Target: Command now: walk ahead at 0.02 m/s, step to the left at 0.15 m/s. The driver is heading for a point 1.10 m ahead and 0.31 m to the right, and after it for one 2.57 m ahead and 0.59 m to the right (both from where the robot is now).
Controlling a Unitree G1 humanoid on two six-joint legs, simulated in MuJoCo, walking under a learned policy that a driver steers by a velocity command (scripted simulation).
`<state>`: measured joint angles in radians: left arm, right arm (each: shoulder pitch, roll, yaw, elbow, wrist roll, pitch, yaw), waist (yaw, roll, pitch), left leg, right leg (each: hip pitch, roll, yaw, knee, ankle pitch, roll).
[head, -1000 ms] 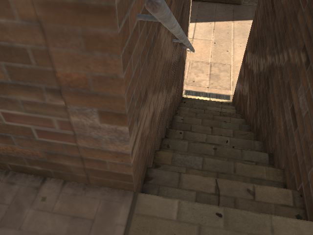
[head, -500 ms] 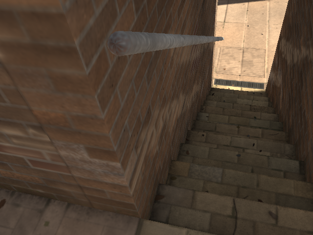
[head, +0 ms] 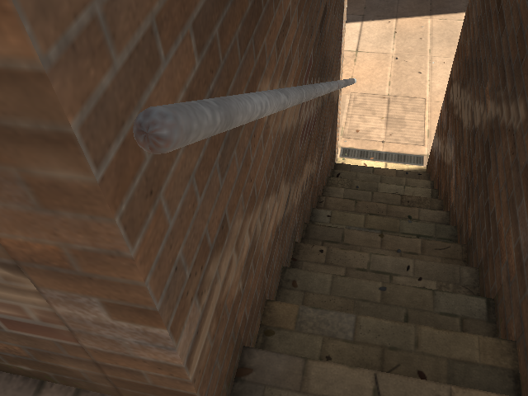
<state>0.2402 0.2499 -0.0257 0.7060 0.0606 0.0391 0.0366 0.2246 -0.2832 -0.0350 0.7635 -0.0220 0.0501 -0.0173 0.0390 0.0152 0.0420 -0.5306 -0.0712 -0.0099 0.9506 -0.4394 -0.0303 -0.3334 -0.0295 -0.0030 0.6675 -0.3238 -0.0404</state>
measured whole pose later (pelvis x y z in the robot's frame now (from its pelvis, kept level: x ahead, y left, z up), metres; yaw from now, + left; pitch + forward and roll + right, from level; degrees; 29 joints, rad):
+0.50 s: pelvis -0.02 +0.07 +0.01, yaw +0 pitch -1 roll +0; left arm 0.12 0.29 0.05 0.69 0.01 0.06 0.05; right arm 0.27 -0.25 -0.01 0.83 -0.02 0.03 0.00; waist 0.04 -0.04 0.05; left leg -0.22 -0.02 -0.01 0.52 -0.29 0.02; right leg -0.31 -0.01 0.02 0.77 -0.52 0.03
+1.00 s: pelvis -0.06 +0.15 +0.01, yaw -9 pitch +1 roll +0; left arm 0.19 0.36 0.10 0.67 -0.02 0.07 0.05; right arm 0.20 -0.31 -0.05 0.85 -0.03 0.02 -0.02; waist 0.05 -0.04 0.06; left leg -0.25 0.00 -0.02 0.52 -0.29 0.00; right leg -0.46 0.02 0.15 0.95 -0.50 0.06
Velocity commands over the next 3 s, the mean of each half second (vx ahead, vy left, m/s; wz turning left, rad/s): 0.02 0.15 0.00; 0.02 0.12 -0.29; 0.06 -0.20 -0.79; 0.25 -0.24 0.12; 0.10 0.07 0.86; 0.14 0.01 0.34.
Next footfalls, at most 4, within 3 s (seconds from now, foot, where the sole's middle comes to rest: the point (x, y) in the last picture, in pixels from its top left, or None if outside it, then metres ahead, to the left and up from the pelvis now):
0.34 left None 0.02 0.18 -0.76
0.60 right None -0.01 -0.03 -0.76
0.92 left None -0.01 0.27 -0.76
1.52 right None -0.13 -0.11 -0.76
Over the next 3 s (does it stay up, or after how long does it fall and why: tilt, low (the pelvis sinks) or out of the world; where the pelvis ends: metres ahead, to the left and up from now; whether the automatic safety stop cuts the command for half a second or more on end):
stays up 0.13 -0.24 0.02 its command is cut before an obstacle from the start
